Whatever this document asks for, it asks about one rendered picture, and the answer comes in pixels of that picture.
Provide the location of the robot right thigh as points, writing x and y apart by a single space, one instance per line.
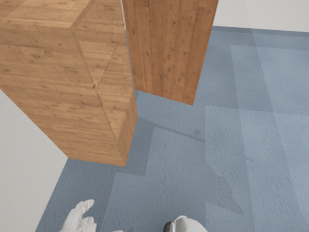
185 224

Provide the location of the cupboard door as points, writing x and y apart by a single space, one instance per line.
167 43

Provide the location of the robot left hand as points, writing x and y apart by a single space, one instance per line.
75 218

